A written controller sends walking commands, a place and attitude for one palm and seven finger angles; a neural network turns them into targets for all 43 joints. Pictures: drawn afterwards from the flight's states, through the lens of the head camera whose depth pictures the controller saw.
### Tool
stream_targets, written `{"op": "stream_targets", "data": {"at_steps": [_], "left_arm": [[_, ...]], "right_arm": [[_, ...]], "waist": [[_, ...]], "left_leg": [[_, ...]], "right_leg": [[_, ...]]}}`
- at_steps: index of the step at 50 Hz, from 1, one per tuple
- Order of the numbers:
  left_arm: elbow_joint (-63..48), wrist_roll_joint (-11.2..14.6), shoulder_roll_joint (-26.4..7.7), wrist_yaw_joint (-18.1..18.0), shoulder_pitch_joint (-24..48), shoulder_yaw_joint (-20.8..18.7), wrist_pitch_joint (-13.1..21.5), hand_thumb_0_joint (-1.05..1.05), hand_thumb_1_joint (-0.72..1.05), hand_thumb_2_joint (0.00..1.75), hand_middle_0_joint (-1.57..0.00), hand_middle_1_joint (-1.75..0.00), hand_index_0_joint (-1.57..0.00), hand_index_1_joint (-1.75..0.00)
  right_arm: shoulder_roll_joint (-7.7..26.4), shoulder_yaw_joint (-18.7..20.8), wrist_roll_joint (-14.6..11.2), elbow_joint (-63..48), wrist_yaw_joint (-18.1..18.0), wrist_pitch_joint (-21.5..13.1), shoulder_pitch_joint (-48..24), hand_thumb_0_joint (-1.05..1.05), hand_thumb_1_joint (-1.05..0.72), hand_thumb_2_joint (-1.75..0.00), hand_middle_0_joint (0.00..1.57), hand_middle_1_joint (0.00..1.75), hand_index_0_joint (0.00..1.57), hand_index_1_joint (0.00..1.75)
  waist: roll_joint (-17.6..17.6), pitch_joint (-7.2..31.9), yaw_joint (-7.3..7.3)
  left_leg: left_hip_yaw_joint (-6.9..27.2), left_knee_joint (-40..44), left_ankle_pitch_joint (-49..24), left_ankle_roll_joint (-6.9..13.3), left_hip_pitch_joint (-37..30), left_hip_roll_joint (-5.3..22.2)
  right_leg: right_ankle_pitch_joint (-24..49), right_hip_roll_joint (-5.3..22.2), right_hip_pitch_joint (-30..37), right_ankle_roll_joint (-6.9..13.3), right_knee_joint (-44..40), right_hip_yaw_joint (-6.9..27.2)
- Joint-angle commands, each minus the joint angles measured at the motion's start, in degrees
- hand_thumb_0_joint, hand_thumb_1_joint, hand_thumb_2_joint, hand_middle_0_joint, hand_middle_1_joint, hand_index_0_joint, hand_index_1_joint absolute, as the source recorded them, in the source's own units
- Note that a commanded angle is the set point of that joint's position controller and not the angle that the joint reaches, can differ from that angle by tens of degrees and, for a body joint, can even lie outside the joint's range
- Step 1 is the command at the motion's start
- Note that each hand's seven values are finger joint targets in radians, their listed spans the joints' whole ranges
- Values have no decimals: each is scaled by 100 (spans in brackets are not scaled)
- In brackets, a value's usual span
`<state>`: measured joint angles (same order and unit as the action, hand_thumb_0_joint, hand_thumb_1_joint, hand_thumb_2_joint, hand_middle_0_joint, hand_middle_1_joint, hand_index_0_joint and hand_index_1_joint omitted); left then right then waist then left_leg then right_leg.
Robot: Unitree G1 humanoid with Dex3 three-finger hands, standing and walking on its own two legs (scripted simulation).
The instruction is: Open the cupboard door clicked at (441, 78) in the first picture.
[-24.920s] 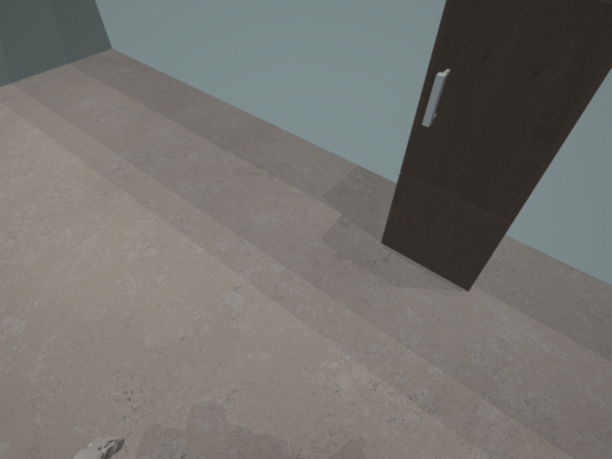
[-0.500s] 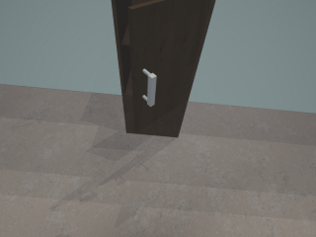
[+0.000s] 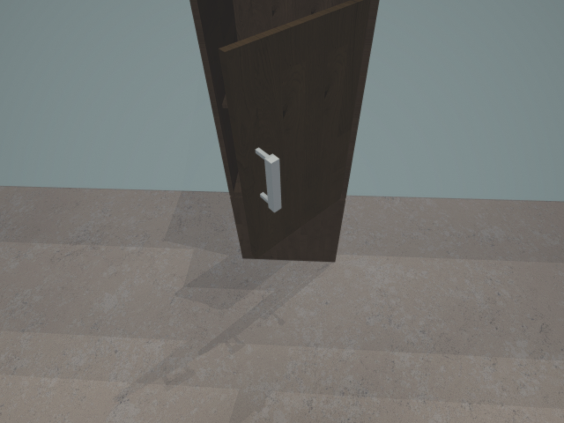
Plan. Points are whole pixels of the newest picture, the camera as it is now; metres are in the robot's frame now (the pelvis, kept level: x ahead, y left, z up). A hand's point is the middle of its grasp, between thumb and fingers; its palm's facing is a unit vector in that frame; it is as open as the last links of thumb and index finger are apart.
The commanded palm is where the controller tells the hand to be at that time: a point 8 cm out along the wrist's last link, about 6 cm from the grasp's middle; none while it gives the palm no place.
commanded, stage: let the arm hang, fingers relaxed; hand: left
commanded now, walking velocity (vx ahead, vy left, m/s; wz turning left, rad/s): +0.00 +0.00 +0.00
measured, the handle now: (267, 180) +0.60 +0.07 -0.05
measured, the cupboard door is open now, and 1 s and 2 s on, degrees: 45 45 45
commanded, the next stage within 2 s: look to check the result in 0.20 s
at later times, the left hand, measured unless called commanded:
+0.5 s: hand out of the picture +0.09 +0.21 -0.16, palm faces -0.01 -0.95 -0.30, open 7.4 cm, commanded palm none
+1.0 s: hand out of the picture +0.10 +0.21 -0.16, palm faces -0.01 -0.96 -0.29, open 7.4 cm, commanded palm none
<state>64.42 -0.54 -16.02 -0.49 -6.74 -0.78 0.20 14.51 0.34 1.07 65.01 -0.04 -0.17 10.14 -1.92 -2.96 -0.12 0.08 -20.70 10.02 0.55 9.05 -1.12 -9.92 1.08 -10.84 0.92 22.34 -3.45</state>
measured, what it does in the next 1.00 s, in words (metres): stands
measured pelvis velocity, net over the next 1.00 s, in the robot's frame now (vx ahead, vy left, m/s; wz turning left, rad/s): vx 0.04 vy -0.01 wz -0.02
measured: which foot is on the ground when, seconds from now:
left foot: down 0.00-1.00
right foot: down 0.00-1.00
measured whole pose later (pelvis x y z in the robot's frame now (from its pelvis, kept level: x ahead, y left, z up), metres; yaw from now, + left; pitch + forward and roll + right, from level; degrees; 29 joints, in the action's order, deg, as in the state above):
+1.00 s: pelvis +0.04 -0.01 +0.00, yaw -1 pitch -1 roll +0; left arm 65.1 -0.3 -15.1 -0.9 -7.2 -0.7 0.5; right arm 15.1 0.3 1.0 65.6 -1.1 -0.1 8.1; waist -0.3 -3.0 0.1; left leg -0.3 -17.5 11.7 -0.8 4.7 0.8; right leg -11.0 -0.9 -6.6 1.9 18.5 -3.0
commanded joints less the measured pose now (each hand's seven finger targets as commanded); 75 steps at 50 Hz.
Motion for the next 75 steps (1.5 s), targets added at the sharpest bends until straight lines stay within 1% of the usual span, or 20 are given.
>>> {"op": "stream_targets", "data": {"at_steps": [1, 14, 46, 47, 50, 54, 58, 59, 61, 62, 63, 65, 67, 68, 69, 70, 71, 72, 73, 75], "left_arm": [[-198, -21, -992, -63, 9, -187, 127, 0, 90, 90, -20, -30, -20, -30], [-203, -13, -1001, -72, 78, -201, 185, 0, 90, 90, -20, -30, -20, -30], [-137, 7, -943, -96, -49, -164, 181, 0, 90, 90, -20, -30, -20, -30], [-152, 6, -940, -92, -52, -178, 178, 0, 90, 90, -20, -30, -20, -30], [-166, 8, -537, -115, -229, -149, 23, 0, 90, 90, -20, -30, -20, -30], [-409, -25, -650, -74, -279, -303, -113, 0, 90, 90, -20, -30, -20, -30], [-758, -59, -554, 7, -210, -382, -235, 0, 90, 90, -20, -30, -20, -30], [-846, -57, -472, 27, -214, -386, -256, 0, 90, 90, -20, -30, -20, -30], [-1039, -69, -334, 75, -91, -422, -335, 0, 90, 90, -20, -30, -20, -30], [-1117, -69, -300, 88, -105, -458, -365, 0, 90, 90, -20, -30, -20, -30], [-1156, -66, -285, 103, -145, -484, -374, 0, 90, 90, -20, -30, -20, -30], [-1157, -62, -175, 147, -407, -473, -334, 0, 90, 90, -20, -30, -20, -30], [-1027, -70, -198, 168, -974, -523, -278, 0, 90, 90, -20, -30, -20, -30], [-939, -108, -486, 136, -1286, -595, -208, 0, 90, 90, -20, -30, -20, -30], [-976, -168, -1199, 24, -1399, -721, -135, 0, 90, 90, -20, -30, -20, -30], [-978, -66, -1199, -41, -1483, -705, -149, 0, 90, 90, -20, -30, -20, -30], [-1088, -63, -1129, -47, -1162, -679, -172, 0, 90, 90, -20, -30, -20, -30], [-1230, -90, -872, -66, -832, -669, -175, 0, 90, 90, -20, -30, -20, -30], [-1273, -91, -765, -90, -686, -640, -148, 0, 90, 90, -20, -30, -20, -30], [-1286, -77, -683, -125, -812, -619, -75, 0, 90, 90, -20, -30, -20, -30]], "right_arm": [[961, 140, 25, -209, -86, -96, -2, 0, -90, -90, 20, 30, 20, 30], [1069, 134, 11, -244, -123, -114, -235, 0, -90, -90, 20, 30, 20, 30], [975, 118, 7, -167, -155, -82, -168, 0, -90, -90, 20, 30, 20, 30], [977, 127, 12, -175, -164, -84, -128, 0, -90, -90, 20, 30, 20, 30], [502, 75, 22, -129, -210, 17, 211, 0, -90, -90, 20, 30, 20, 30], [651, 216, 9, -363, -272, 94, 330, 0, -90, -90, 20, 30, 20, 30], [799, 357, 42, -630, -323, 125, 379, 0, -90, -90, 20, 30, 20, 30], [887, 389, 50, -690, -330, 124, 381, 0, -90, -90, 20, 30, 20, 30], [939, 432, 88, -756, -338, 71, 399, 0, -90, -90, 20, 30, 20, 30], [911, 414, 107, -816, -344, 51, 357, 0, -90, -90, 20, 30, 20, 30], [858, 420, 111, -881, -350, 37, 242, 0, -90, -90, 20, 30, 20, 30], [895, 454, 132, -1032, -334, 27, -45, 0, -90, -90, 20, 30, 20, 30], [950, 489, 96, -1101, -315, 65, -158, 0, -90, -90, 20, 30, 20, 30], [803, 505, 25, -1158, -297, 99, -155, 0, -90, -90, 20, 30, 20, 30], [335, 429, -35, -1417, -246, 115, -112, 0, -90, -90, 20, 30, 20, 30], [491, 447, -33, -1386, -237, 194, -205, 0, -90, -90, 20, 30, 20, 30], [447, 453, -54, -1360, -181, 205, -114, 0, -90, -90, 20, 30, 20, 30], [416, 473, -32, -1352, -175, 194, -342, 0, -90, -90, 20, 30, 20, 30], [410, 459, -19, -1361, -183, 182, -366, 0, -90, -90, 20, 30, 20, 30], [286, 419, -26, -1356, -180, 163, -287, 0, -90, -90, 20, 30, 20, 30]], "waist": [[193, 252, 38], [138, 521, 13], [187, 363, 1], [167, 408, -10], [128, 414, -50], [260, 331, -50], [-74, 196, -87], [-351, 162, -70], [-996, 3, -79], [-1052, 2, -32], [-965, -21, 28], [-779, 138, 204], [-290, 360, 421], [652, 417, 555], [2653, 346, 524], [2036, 297, 596], [1529, 97, 371], [1202, -24, 271], [1175, -1, 176], [656, 487, 151]], "left_leg": [[579, 502, -427, 123, 155, 690], [466, 466, -934, 62, -227, 724], [370, 518, -1034, 39, -382, 740], [326, 486, -1019, 28, -435, 758], [63, 153, -1019, -54, -426, 801], [-165, -197, -761, -39, -293, 882], [98, -86, -472, 182, -310, 1287], [311, 70, -393, 341, -313, 1557], [811, 529, -1045, 905, -171, 2298], [793, 501, -1416, 1050, -137, 2404], [635, 383, -1598, 1061, -39, 2450], [198, -66, -1838, 830, 78, 2282], [-337, -960, -1385, 393, 273, 1838], [-722, -2036, -309, 11, 729, 1234], [-947, -3579, 2424, -359, 2119, 243], [-118, -4424, 2683, -279, 2140, 314], [37, -4710, 2279, -240, 2250, 494], [132, -4805, 1884, -269, 2403, 508], [189, -4774, 1682, -316, 2434, 553], [173, -4481, 1471, -375, 2246, 523]], "right_leg": [[129, 598, 321, 185, -497, 702], [967, 627, 591, 188, -567, 676], [1352, 628, 678, 181, -656, 685], [1398, 612, 655, 190, -648, 737], [1746, 605, 465, 158, -340, 820], [1885, 520, 131, 227, 87, 1012], [1229, 174, -599, 177, 787, 962], [701, 12, -843, 126, 1211, 838], [-1694, -192, -1318, -4, 2788, 494], [-2010, -109, -1436, -27, 3263, 599], [-2048, 33, -1416, -10, 3332, 703], [-1907, 137, -909, 16, 2625, 516], [-747, 0, -60, -7, 1309, 217], [644, 340, 419, 114, 153, 863], [2262, 1801, 800, 691, -533, 3236], [2284, 1965, 514, 1118, -555, 3434], [859, 1829, 149, 1303, -616, 3085], [674, 1445, -38, 1204, -565, 3106], [1085, 1334, 11, 1155, -431, 2954], [1962, 1218, 414, 1099, -167, 2645]]}}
